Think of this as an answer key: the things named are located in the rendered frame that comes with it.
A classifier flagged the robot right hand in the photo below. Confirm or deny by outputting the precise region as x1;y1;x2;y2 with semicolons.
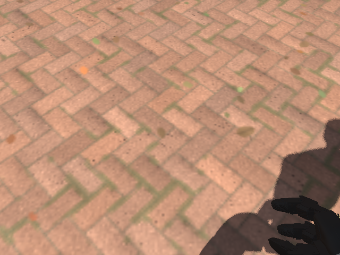
268;195;340;255

